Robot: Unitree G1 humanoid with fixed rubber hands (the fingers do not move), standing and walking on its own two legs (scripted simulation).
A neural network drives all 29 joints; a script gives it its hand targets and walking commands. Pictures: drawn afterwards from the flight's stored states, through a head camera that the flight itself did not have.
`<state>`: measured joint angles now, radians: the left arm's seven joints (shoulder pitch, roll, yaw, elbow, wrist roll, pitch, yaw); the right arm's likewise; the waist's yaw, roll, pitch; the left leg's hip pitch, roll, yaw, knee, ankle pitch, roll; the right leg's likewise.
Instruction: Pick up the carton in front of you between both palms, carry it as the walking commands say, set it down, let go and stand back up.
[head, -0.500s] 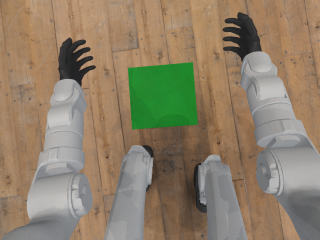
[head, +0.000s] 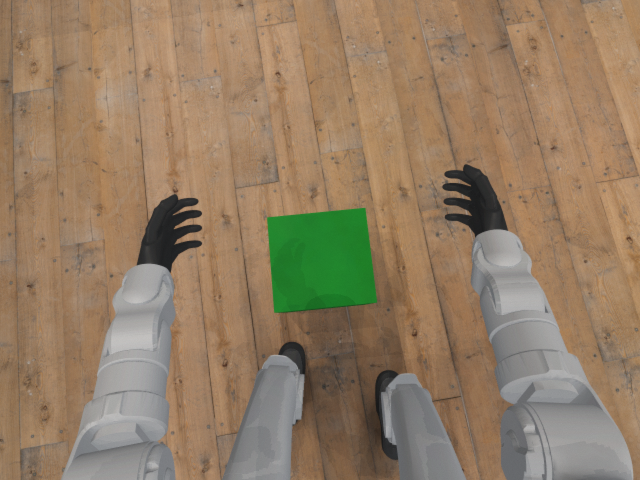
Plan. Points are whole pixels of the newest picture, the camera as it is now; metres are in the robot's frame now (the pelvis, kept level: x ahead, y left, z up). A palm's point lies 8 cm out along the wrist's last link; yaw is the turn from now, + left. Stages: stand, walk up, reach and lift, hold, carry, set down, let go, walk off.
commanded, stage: let go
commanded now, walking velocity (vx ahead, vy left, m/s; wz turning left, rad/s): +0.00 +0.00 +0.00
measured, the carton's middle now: (321, 266) +0.41 +0.05 -0.55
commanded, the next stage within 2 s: stand in 1.04 s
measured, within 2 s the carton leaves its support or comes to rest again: neither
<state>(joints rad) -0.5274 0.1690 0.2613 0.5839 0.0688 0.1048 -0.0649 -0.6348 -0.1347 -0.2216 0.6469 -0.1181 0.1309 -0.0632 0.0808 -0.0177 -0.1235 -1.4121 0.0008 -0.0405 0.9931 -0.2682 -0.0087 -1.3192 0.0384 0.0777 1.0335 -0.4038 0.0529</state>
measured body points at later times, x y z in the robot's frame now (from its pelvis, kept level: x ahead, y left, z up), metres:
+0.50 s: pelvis +0.07 -0.01 +0.09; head +0.15 -0.01 +0.54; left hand +0.23 +0.23 +0.01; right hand +0.29 -0.22 +0.00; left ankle +0.08 +0.12 -0.64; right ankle +0.02 -0.15 -0.64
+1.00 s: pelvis +0.07 -0.02 +0.10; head +0.08 -0.01 +0.55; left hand +0.23 +0.23 +0.03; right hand +0.25 -0.24 +0.02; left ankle +0.08 +0.12 -0.64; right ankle +0.02 -0.15 -0.64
